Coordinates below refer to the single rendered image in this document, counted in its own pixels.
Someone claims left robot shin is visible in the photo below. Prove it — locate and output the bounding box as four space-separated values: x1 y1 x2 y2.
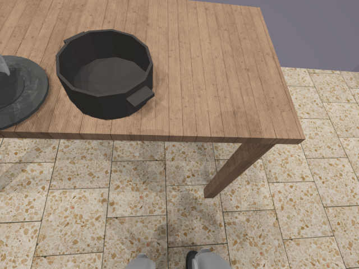
136 254 149 259

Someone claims pot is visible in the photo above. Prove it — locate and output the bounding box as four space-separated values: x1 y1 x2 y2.
56 29 155 120

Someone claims table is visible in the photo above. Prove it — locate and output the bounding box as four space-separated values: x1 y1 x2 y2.
0 0 306 198

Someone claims right robot thigh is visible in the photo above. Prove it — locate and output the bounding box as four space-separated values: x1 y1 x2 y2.
192 252 233 269

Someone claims lid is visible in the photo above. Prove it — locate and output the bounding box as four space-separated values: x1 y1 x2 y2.
0 55 49 131

